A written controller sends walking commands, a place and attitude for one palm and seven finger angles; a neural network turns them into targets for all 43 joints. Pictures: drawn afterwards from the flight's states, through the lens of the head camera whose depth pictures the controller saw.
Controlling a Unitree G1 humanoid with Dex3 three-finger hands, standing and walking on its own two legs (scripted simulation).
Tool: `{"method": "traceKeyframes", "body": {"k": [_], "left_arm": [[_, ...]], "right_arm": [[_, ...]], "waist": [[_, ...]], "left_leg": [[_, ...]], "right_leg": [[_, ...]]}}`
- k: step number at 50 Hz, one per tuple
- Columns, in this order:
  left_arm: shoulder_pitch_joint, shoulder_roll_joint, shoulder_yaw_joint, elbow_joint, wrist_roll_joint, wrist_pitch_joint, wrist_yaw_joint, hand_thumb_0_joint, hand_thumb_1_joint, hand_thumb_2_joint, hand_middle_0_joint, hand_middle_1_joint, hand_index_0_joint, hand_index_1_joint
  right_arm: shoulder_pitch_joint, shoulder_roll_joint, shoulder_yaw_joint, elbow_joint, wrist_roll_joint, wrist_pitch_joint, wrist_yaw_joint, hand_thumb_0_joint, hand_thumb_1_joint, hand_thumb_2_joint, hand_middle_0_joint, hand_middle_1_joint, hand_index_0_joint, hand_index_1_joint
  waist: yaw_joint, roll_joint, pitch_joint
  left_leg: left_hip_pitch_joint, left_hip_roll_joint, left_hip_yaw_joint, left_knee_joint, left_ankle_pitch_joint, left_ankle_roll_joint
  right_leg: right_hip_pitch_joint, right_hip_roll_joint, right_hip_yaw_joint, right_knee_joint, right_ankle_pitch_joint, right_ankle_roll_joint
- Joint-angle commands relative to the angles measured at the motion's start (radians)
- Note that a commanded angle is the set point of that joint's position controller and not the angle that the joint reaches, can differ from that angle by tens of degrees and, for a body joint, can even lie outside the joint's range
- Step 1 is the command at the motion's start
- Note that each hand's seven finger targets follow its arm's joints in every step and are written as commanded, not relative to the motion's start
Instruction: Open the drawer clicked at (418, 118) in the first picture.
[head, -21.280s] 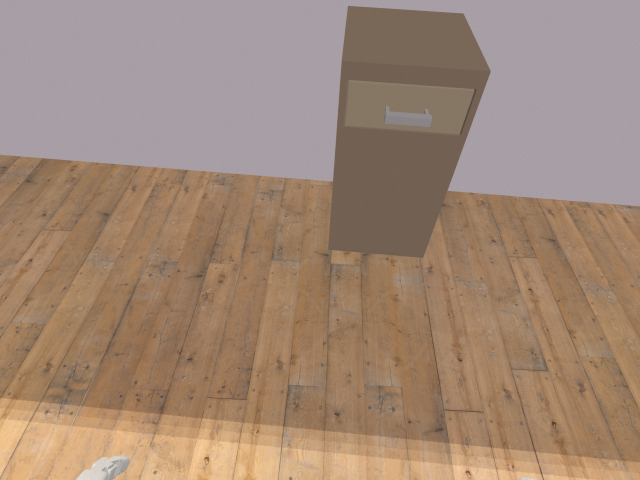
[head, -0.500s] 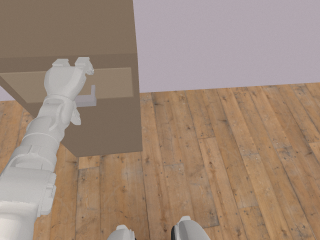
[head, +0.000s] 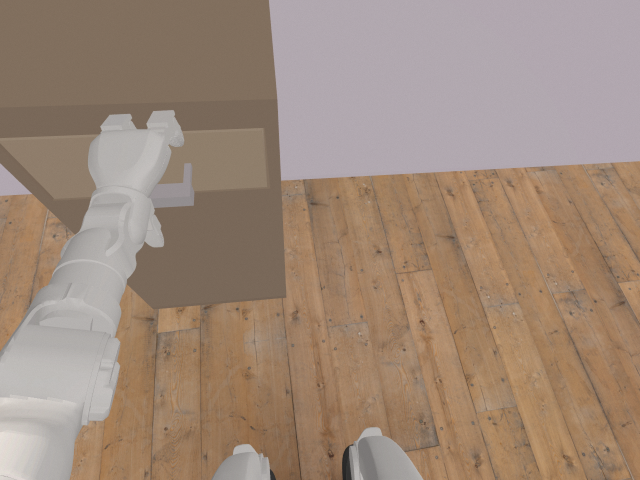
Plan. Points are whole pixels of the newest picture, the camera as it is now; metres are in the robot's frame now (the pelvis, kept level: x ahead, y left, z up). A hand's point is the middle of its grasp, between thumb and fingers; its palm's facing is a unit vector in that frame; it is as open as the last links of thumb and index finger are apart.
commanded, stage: move the hooked fingers above the handle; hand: left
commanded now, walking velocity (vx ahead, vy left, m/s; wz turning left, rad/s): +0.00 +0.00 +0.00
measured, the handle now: (148, 184) +0.54 +0.22 -0.05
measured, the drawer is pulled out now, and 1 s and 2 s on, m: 0.00 0.00 0.00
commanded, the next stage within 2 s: lower the fingers behind the handle in 1.48 s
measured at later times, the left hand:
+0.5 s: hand (138, 188) +0.50 +0.21 +0.00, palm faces -0.05 -0.06 -1.00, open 13.8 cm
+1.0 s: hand (131, 189) +0.49 +0.22 +0.01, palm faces -0.09 -0.03 -1.00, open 13.8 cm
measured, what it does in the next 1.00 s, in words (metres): stands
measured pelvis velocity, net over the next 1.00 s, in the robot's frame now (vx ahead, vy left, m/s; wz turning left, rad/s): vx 0.01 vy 0.00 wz -0.01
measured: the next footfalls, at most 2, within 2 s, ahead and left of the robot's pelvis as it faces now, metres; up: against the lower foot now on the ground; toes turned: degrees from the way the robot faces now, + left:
none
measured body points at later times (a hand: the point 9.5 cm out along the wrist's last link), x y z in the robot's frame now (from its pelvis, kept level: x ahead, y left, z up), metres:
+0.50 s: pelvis +0.00 -0.01 +0.00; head +0.13 +0.00 +0.43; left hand +0.50 +0.21 +0.06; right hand +0.01 -0.30 -0.12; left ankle -0.01 +0.10 -0.68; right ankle +0.02 -0.14 -0.68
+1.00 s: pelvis +0.01 +0.00 +0.01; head +0.13 +0.00 +0.44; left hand +0.49 +0.22 +0.06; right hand +0.02 -0.28 -0.12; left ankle -0.01 +0.10 -0.68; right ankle +0.02 -0.14 -0.68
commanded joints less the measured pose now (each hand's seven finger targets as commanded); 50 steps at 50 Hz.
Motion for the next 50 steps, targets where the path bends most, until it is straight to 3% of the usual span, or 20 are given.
{"method": "traceKeyframes", "body": {"k": [1, 5, 8, 10, 12, 14, 16, 18, 19, 22, 24, 28, 30, 32, 36, 39, 41, 44, 46, 50], "left_arm": [[-0.349, 0.4, 0.134, -0.099, 0.017, 0.152, 0.059, 0.0, -0.5, 0.3, -0.3, -1.2, -0.3, -1.2], [-0.387, 0.387, 0.088, -0.104, -0.026, 0.194, 0.007, 0.0, -0.5, 0.3, -0.3, -1.2, -0.3, -1.2], [-0.443, 0.371, 0.062, -0.191, -0.06, 0.114, -0.08, 0.0, -0.5, 0.3, -0.3, -1.2, -0.3, -1.2], [-0.442, 0.274, -0.001, -0.247, -0.07, 0.038, -0.126, 0.0, -0.5, 0.3, -0.3, -1.2, -0.3, -1.2], [-0.441, 0.202, -0.046, -0.277, -0.076, -0.032, -0.146, 0.0, -0.5, 0.3, -0.3, -1.2, -0.3, -1.2], [-0.402, 0.197, -0.035, -0.239, -0.073, -0.069, -0.141, 0.0, -0.5, 0.3, -0.3, -1.2, -0.3, -1.2], [-0.379, 0.227, 0.004, -0.195, -0.066, -0.082, -0.115, 0.0, -0.5, 0.3, -0.3, -1.2, -0.3, -1.2], [-0.367, 0.287, 0.053, -0.135, -0.051, -0.063, -0.072, 0.0, -0.5, 0.3, -0.3, -1.2, -0.3, -1.2], [-0.345, 0.33, 0.094, -0.121, -0.043, -0.047, -0.048, 0.0, -0.5, 0.3, -0.3, -1.2, -0.3, -1.2], [-0.325, 0.401, 0.144, -0.125, -0.021, 0.004, 0.009, 0.0, -0.5, 0.3, -0.3, -1.2, -0.3, -1.2], [-0.311, 0.407, 0.147, -0.145, -0.008, 0.039, 0.028, 0.0, -0.5, 0.3, -0.3, -1.2, -0.3, -1.2], [-0.345, 0.39, 0.122, -0.193, -0.019, 0.073, 0.006, 0.0, -0.5, 0.3, -0.3, -1.2, -0.3, -1.2], [-0.384, 0.38, 0.104, -0.21, -0.035, 0.077, -0.016, 0.0, -0.5, 0.3, -0.3, -1.2, -0.3, -1.2], [-0.44, 0.312, 0.05, -0.249, -0.047, 0.052, -0.038, 0.0, -0.5, 0.3, -0.3, -1.2, -0.3, -1.2], [-0.451, 0.247, 0.003, -0.272, -0.061, -0.006, -0.075, 0.0, -0.5, 0.3, -0.3, -1.2, -0.3, -1.2], [-0.378, 0.227, 0.012, -0.212, -0.055, -0.018, -0.07, 0.0, -0.5, 0.3, -0.3, -1.2, -0.3, -1.2], [-0.32, 0.278, 0.068, -0.157, -0.055, -0.007, -0.059, 0.0, -0.5, 0.3, -0.3, -1.2, -0.3, -1.2], [-0.26, 0.3, 0.08, -0.08, -0.042, 0.037, -0.04, 0.0, -0.5, 0.3, -0.3, -1.2, -0.3, -1.2], [-0.269, 0.337, 0.105, -0.102, -0.021, 0.054, -0.029, 0.0, -0.5, 0.3, -0.3, -1.2, -0.3, -1.2], [-0.267, 0.314, 0.089, -0.163, -0.023, 0.066, -0.022, 0.0, -0.5, 0.3, -0.3, -1.2, -0.3, -1.2]], "right_arm": [[0.141, -0.172, -0.046, -0.052, -0.002, 0.021, 0.005, 0.0, -0.9, -0.9, 0.2, 0.3, 0.2, 0.3], [0.134, -0.173, -0.042, -0.06, 0.021, 0.026, -0.013, 0.0, -0.9, -0.9, 0.2, 0.3, 0.2, 0.3], [0.157, -0.169, -0.05, -0.054, 0.025, 0.009, -0.039, 0.0, -0.9, -0.9, 0.2, 0.3, 0.2, 0.3], [0.171, -0.154, -0.063, -0.048, 0.022, -0.011, -0.052, 0.0, -0.9, -0.9, 0.2, 0.3, 0.2, 0.3], [0.183, -0.145, -0.069, -0.029, 0.017, -0.027, -0.059, 0.0, -0.9, -0.9, 0.2, 0.3, 0.2, 0.3], [0.184, -0.143, -0.068, -0.011, 0.014, -0.032, -0.059, 0.0, -0.9, -0.9, 0.2, 0.3, 0.2, 0.3], [0.186, -0.143, -0.064, 0.0, 0.011, -0.03, -0.052, 0.0, -0.9, -0.9, 0.2, 0.3, 0.2, 0.3], [0.18, -0.151, -0.054, 0.002, 0.01, -0.024, -0.041, 0.0, -0.9, -0.9, 0.2, 0.3, 0.2, 0.3], [0.176, -0.155, -0.051, -0.004, 0.008, -0.021, -0.035, 0.0, -0.9, -0.9, 0.2, 0.3, 0.2, 0.3], [0.161, -0.161, -0.046, -0.027, 0.0, -0.006, -0.016, 0.0, -0.9, -0.9, 0.2, 0.3, 0.2, 0.3], [0.152, -0.162, -0.051, -0.04, -0.001, -0.002, -0.008, 0.0, -0.9, -0.9, 0.2, 0.3, 0.2, 0.3], [0.168, -0.168, -0.063, -0.039, 0.007, 0.005, -0.009, 0.0, -0.9, -0.9, 0.2, 0.3, 0.2, 0.3], [0.168, -0.169, -0.062, -0.036, 0.012, 0.006, -0.016, 0.0, -0.9, -0.9, 0.2, 0.3, 0.2, 0.3], [0.18, -0.162, -0.071, -0.026, 0.014, -0.004, -0.026, 0.0, -0.9, -0.9, 0.2, 0.3, 0.2, 0.3], [0.187, -0.154, -0.074, -0.008, 0.01, -0.016, -0.041, 0.0, -0.9, -0.9, 0.2, 0.3, 0.2, 0.3], [0.189, -0.149, -0.073, 0.008, 0.007, -0.016, -0.032, 0.0, -0.9, -0.9, 0.2, 0.3, 0.2, 0.3], [0.183, -0.157, -0.064, 0.01, 0.004, -0.005, -0.023, 0.0, -0.9, -0.9, 0.2, 0.3, 0.2, 0.3], [0.169, -0.161, -0.052, -0.013, 0.008, 0.007, -0.011, 0.0, -0.9, -0.9, 0.2, 0.3, 0.2, 0.3], [0.159, -0.165, -0.052, -0.024, 0.006, 0.017, -0.007, 0.0, -0.9, -0.9, 0.2, 0.3, 0.2, 0.3], [0.16, -0.161, -0.062, -0.046, 0.007, 0.02, -0.001, 0.0, -0.9, -0.9, 0.2, 0.3, 0.2, 0.3]], "waist": [[0.048, 0.028, -0.493], [0.019, -0.016, -0.468], [-0.007, 0.013, -0.534], [-0.024, 0.037, -0.526], [-0.038, 0.063, -0.482], [-0.037, 0.051, -0.394], [-0.02, 0.056, -0.359], [-0.012, 0.053, -0.312], [0.008, 0.041, -0.314], [0.043, 0.079, -0.405], [0.054, 0.084, -0.477], [0.033, 0.079, -0.562], [0.014, 0.053, -0.553], [-0.017, 0.069, -0.541], [-0.035, 0.069, -0.495], [-0.014, 0.098, -0.42], [0.013, 0.071, -0.396], [0.025, 0.019, -0.333], [0.042, 0.024, -0.37], [0.048, 0.049, -0.452]], "left_leg": [[0.271, -0.05, -0.036, -0.102, 0.489, -0.001], [0.256, -0.054, -0.019, -0.144, 0.361, 0.012], [0.336, -0.049, -0.027, -0.147, 0.369, 0.02], [0.397, -0.045, -0.037, -0.146, 0.384, 0.019], [0.437, -0.037, -0.051, -0.136, 0.399, 0.015], [0.397, -0.036, -0.056, -0.129, 0.372, 0.012], [0.342, -0.043, -0.052, -0.122, 0.368, 0.011], [0.264, -0.046, -0.05, -0.114, 0.345, 0.01], [0.236, -0.05, -0.046, -0.113, 0.35, 0.01], [0.224, -0.06, -0.029, -0.096, 0.417, 0.007], [0.245, -0.06, -0.017, -0.085, 0.454, 0.006], [0.331, -0.05, -0.021, -0.093, 0.506, 0.005], [0.337, -0.048, -0.025, -0.107, 0.473, 0.009], [0.397, -0.042, -0.038, -0.115, 0.479, 0.01], [0.446, -0.037, -0.055, -0.122, 0.498, 0.009], [0.431, -0.037, -0.052, -0.125, 0.512, 0.003], [0.384, -0.04, -0.05, -0.127, 0.526, 0.002], [0.28, -0.048, -0.031, -0.136, 0.462, 0.006], [0.281, -0.049, -0.026, -0.132, 0.492, 0.006], [0.332, -0.046, -0.022, -0.13, 0.517, 0.003]], "right_leg": [[0.308, 0.066, -0.01, -0.055, 0.351, -0.055], [0.37, 0.058, 0.01, -0.113, 0.305, -0.037], [0.386, 0.056, 0.024, -0.134, 0.319, -0.033], [0.34, 0.059, 0.02, -0.148, 0.304, -0.038], [0.263, 0.062, 0.013, -0.149, 0.27, -0.042], [0.208, 0.064, 0.008, -0.144, 0.231, -0.048], [0.197, 0.062, 0.006, -0.133, 0.229, -0.054], [0.178, 0.061, 0.003, -0.11, 0.217, -0.056], [0.194, 0.059, 0.001, -0.098, 0.226, -0.058], [0.258, 0.061, 0.007, -0.065, 0.31, -0.057], [0.298, 0.062, 0.009, -0.057, 0.363, -0.053], [0.344, 0.063, 0.01, -0.074, 0.411, -0.044], [0.354, 0.063, 0.013, -0.094, 0.39, -0.039], [0.316, 0.064, 0.011, -0.115, 0.37, -0.039], [0.265, 0.066, 0.005, -0.132, 0.34, -0.044], [0.234, 0.068, -0.003, -0.132, 0.326, -0.051], [0.252, 0.068, -0.005, -0.119, 0.346, -0.055], [0.277, 0.066, -0.006, -0.111, 0.343, -0.055], [0.302, 0.065, -0.003, -0.096, 0.376, -0.058], [0.335, 0.066, 0.001, -0.095, 0.394, -0.053]]}}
